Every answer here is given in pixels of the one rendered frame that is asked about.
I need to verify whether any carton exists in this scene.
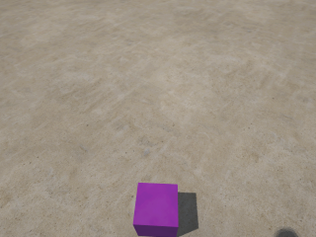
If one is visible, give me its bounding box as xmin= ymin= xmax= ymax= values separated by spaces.
xmin=132 ymin=183 xmax=179 ymax=237

